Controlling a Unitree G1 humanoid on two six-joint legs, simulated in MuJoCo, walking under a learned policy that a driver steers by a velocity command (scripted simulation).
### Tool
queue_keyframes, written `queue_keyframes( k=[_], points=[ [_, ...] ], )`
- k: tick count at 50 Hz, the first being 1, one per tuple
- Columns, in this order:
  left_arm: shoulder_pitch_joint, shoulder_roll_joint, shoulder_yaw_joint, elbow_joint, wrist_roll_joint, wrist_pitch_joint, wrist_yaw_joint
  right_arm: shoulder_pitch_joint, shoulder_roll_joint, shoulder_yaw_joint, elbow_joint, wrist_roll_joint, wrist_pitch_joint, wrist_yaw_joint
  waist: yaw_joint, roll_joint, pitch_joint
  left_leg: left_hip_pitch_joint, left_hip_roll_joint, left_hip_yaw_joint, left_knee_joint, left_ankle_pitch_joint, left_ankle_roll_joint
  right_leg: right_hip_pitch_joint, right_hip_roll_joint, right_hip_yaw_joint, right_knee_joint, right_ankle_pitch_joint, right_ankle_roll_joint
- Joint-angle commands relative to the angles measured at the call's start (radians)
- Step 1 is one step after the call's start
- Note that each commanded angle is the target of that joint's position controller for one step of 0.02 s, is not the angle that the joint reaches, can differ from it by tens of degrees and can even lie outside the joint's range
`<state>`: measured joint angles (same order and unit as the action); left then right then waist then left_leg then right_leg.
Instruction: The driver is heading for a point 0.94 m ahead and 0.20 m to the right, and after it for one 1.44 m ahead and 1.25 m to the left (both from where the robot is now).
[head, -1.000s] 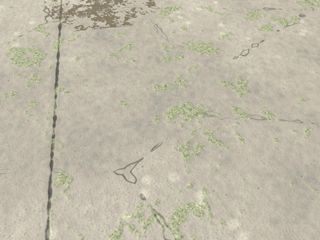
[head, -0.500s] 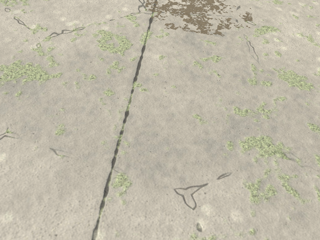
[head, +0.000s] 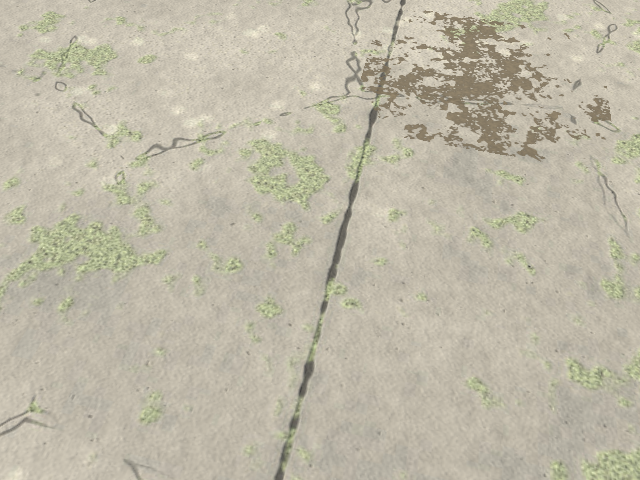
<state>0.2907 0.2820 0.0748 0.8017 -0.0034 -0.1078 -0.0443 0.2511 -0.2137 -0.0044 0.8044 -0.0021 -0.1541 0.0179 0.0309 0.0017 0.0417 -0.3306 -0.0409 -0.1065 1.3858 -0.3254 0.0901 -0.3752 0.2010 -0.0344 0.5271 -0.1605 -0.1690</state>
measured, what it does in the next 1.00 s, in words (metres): walks ahead, turning right: left foot, then right foot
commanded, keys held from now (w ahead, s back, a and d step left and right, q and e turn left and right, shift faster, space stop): w+e+shift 0.64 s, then w+q+shift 0.36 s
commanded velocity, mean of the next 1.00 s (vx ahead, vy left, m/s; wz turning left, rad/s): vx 1.00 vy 0.00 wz -0.56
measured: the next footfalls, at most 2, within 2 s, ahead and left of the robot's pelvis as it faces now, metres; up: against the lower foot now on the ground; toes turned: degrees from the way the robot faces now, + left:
left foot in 0.30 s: +0.51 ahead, +0.14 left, +0.00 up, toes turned -23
right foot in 0.76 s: +0.74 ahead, -0.31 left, +0.00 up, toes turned -42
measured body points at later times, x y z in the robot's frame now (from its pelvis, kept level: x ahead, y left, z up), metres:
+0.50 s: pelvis +0.44 +0.02 +0.02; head +0.44 +0.01 +0.47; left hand +0.71 +0.20 -0.06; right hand +0.36 -0.27 -0.09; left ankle +0.47 +0.15 -0.72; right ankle +0.40 -0.09 -0.60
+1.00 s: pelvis +0.78 -0.24 +0.02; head +0.78 -0.24 +0.47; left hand +0.96 -0.03 -0.11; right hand +0.73 -0.53 -0.09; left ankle +0.94 -0.12 -0.61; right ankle +0.71 -0.28 -0.72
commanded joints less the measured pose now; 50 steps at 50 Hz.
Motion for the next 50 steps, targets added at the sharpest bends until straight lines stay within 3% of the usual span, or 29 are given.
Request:
queue_keyframes(
  k=[1,3,7,12,14,15,16,17,18,19,20,21,23,25,27,30,33,35,36,38,39,40,41,42,43,44,46,48,50],
  points=[
    [0.008,0.059,0.003,-0.075,0.000,-0.023,0.000,-0.028,-0.107,-0.022,-0.138,-0.013,-0.039,-0.003,-0.081,0.121,-0.029,-0.371,0.095,-0.080,-0.065,0.049,-0.015,0.244,-0.294,0.642,-0.360,-0.191,-0.187],
    [0.011,0.038,-0.008,-0.067,-0.025,-0.016,0.010,-0.045,-0.100,-0.020,-0.167,-0.018,-0.022,-0.020,-0.108,0.080,0.031,-0.340,0.123,-0.031,-0.189,0.037,-0.060,0.077,-0.249,0.543,-0.364,-0.118,-0.174],
    [0.076,0.071,0.002,-0.062,-0.039,-0.009,0.042,-0.302,-0.041,0.003,-0.287,-0.042,-0.025,-0.027,-0.009,0.000,0.078,-0.045,0.052,0.083,-0.660,0.416,-0.112,-0.214,-0.133,0.382,-0.348,0.069,-0.095],
    [0.166,0.063,0.008,-0.034,-0.059,0.009,0.046,-0.353,-0.144,-0.055,-0.341,0.035,-0.018,-0.041,0.025,-0.098,0.001,0.065,-0.004,0.009,-0.928,0.396,-0.133,0.082,-0.184,0.521,-0.180,0.071,-0.025],
    [0.116,0.083,0.014,-0.054,-0.038,0.022,0.043,-0.138,-0.211,-0.097,-0.311,0.041,-0.030,-0.045,-0.114,-0.113,-0.153,0.272,0.028,0.008,-0.927,0.302,-0.074,0.166,-0.167,0.479,0.130,0.386,0.031],
    [0.065,0.038,-0.003,-0.096,0.001,0.028,0.038,0.138,-0.256,-0.110,-0.274,0.038,-0.021,-0.055,-0.232,-0.094,-0.352,0.599,0.189,-0.111,-0.820,0.141,-0.004,0.017,-0.155,0.415,0.449,0.309,0.055],
    [0.263,-0.096,-0.049,-0.127,-0.038,0.019,0.029,0.238,-0.334,-0.120,-0.231,0.000,-0.015,-0.040,-0.129,0.372,-0.570,0.974,0.499,-0.697,-0.952,-0.184,0.194,-0.326,-0.050,0.304,0.800,-0.391,0.098],
    [0.240,-0.016,-0.052,-0.127,-0.085,0.026,0.044,0.221,-0.255,-0.113,-0.224,0.004,-0.007,-0.028,-0.147,0.417,-0.500,0.921,0.512,-0.884,-1.054,-0.544,0.183,-0.500,-0.176,0.247,0.952,-0.348,0.093],
    [0.106,0.052,-0.035,-0.136,-0.069,0.034,0.051,0.166,-0.171,-0.099,-0.230,0.009,0.007,-0.036,-0.180,0.274,-0.296,0.777,0.442,-0.700,-1.076,-0.476,0.121,-0.577,-0.213,0.200,0.977,-0.259,0.091],
    [0.011,0.065,-0.029,-0.156,-0.040,0.039,0.051,0.133,-0.159,-0.092,-0.208,0.003,0.021,-0.038,-0.170,0.091,-0.170,0.614,0.398,-0.514,-1.080,-0.240,0.085,-0.557,-0.248,0.160,0.950,-0.192,0.094],
    [-0.057,0.052,-0.027,-0.182,-0.018,0.038,0.043,0.106,-0.152,-0.089,-0.188,-0.011,0.027,-0.033,-0.147,0.019,-0.087,0.470,0.357,-0.391,-1.098,-0.063,0.074,-0.518,-0.279,0.150,0.906,-0.156,0.092],
    [-0.060,0.027,-0.025,-0.200,-0.025,0.046,0.033,0.076,-0.135,-0.082,-0.170,-0.023,0.025,-0.030,-0.102,0.027,-0.044,0.359,0.328,-0.301,-1.125,0.004,0.067,-0.471,-0.313,0.155,0.883,-0.141,0.090],
    [-0.056,-0.010,-0.031,-0.224,-0.052,0.071,0.023,0.028,-0.094,-0.074,-0.134,-0.002,0.022,-0.014,-0.055,0.078,-0.005,0.256,0.308,-0.166,-1.166,0.076,0.057,-0.457,-0.360,0.148,0.855,-0.157,0.092],
    [-0.076,-0.013,-0.035,-0.244,-0.038,0.084,0.018,0.001,-0.111,-0.079,-0.105,0.009,0.020,-0.010,-0.027,0.067,0.025,0.208,0.302,-0.048,-1.194,0.200,0.053,-0.483,-0.377,0.141,0.832,-0.087,0.105],
    [-0.101,0.005,-0.037,-0.259,-0.027,0.082,0.012,-0.031,-0.147,-0.085,-0.092,0.000,0.016,-0.015,-0.008,0.055,0.058,0.155,0.282,0.073,-1.222,0.283,0.043,-0.472,-0.381,0.134,0.740,0.044,0.123],
    [-0.218,0.037,-0.033,-0.281,-0.021,0.072,-0.006,0.007,-0.199,-0.090,-0.069,-0.005,0.013,-0.025,-0.050,-0.004,0.098,0.179,0.248,0.215,-1.252,0.331,0.006,-0.424,-0.351,0.054,0.512,0.244,0.111],
    [-0.338,0.019,-0.042,-0.316,-0.029,0.051,-0.035,0.115,-0.246,-0.089,-0.027,-0.002,0.021,-0.023,-0.094,-0.025,0.127,0.273,0.264,0.275,-1.246,0.569,-0.021,-0.335,-0.288,-0.033,0.295,0.256,0.058],
    [-0.354,0.043,-0.031,-0.336,-0.032,0.039,-0.038,0.181,-0.297,-0.090,0.001,0.004,0.033,-0.024,-0.060,0.045,0.092,0.351,0.302,0.277,-1.175,1.076,0.007,-0.205,-0.185,-0.091,0.237,0.132,0.017],
    [-0.310,0.077,-0.013,-0.340,-0.031,0.040,-0.035,0.182,-0.330,-0.092,0.010,0.007,0.045,-0.029,-0.001,0.098,0.051,0.406,0.330,0.269,-1.068,1.301,0.026,-0.143,-0.146,-0.100,0.216,0.026,-0.006],
    [0.087,0.192,0.052,-0.246,-0.034,0.057,-0.003,0.115,-0.341,-0.080,0.021,0.009,0.066,-0.036,0.247,0.132,-0.140,0.264,0.323,0.265,-0.622,1.394,0.029,0.367,-0.141,-0.052,0.068,0.074,-0.073],
    [0.225,0.268,0.064,-0.187,-0.026,0.065,0.020,0.162,-0.224,-0.046,-0.007,-0.010,0.058,-0.035,0.214,-0.058,-0.269,-0.063,0.193,0.231,-0.175,0.424,0.003,0.749,-0.355,0.248,0.152,0.043,-0.085],
    [0.218,0.282,0.049,-0.203,0.014,0.040,0.013,0.322,-0.111,-0.009,-0.020,0.051,0.018,-0.018,0.099,-0.263,-0.534,-0.311,0.017,-0.021,0.129,-0.189,0.008,0.950,-0.609,0.820,-0.071,-0.369,-0.220],
    [0.235,0.179,0.036,-0.181,0.020,0.026,0.006,0.142,-0.247,-0.045,-0.038,0.097,-0.003,-0.016,0.180,-0.107,-0.445,-0.386,0.054,-0.098,0.159,-0.110,0.021,0.818,-0.571,0.820,-0.220,-0.516,-0.150],
    [0.186,0.157,0.026,-0.158,0.012,0.015,0.006,0.048,-0.210,-0.042,-0.085,0.111,-0.003,-0.018,0.137,-0.088,-0.217,-0.460,0.087,-0.063,0.115,-0.048,0.010,0.636,-0.557,0.676,-0.255,-0.461,-0.120],
    [0.104,0.130,0.019,-0.143,0.009,0.003,0.004,0.020,-0.170,-0.032,-0.088,0.086,0.007,-0.026,0.072,0.032,-0.102,-0.443,0.146,-0.048,0.051,0.016,-0.003,0.459,-0.535,0.560,-0.277,-0.340,-0.087],
    [0.034,0.079,0.008,-0.140,0.022,-0.009,0.000,0.050,-0.161,-0.040,-0.072,0.061,0.029,-0.027,0.011,0.020,-0.061,-0.383,0.189,-0.045,0.004,0.083,-0.014,0.327,-0.499,0.444,-0.282,-0.255,-0.061],
    [-0.027,0.014,-0.002,-0.119,0.023,-0.025,-0.006,0.147,-0.126,-0.046,-0.031,0.063,0.083,-0.019,-0.059,-0.041,-0.039,-0.292,0.235,-0.049,-0.020,0.133,-0.030,0.183,-0.458,0.269,-0.328,-0.148,-0.030],
    [-0.044,0.017,0.002,-0.089,0.012,-0.034,-0.004,0.118,-0.101,-0.046,-0.032,0.062,0.113,-0.017,-0.070,-0.039,0.023,-0.337,0.251,-0.045,-0.057,0.162,-0.045,0.125,-0.434,0.110,-0.372,-0.020,0.012],
    [-0.044,0.029,0.006,-0.073,0.022,-0.037,0.008,0.050,-0.093,-0.045,-0.056,0.052,0.118,-0.018,-0.060,-0.036,0.072,-0.404,0.237,-0.035,-0.137,0.277,-0.055,0.121,-0.389,-0.024,-0.394,0.106,0.045]
  ],
)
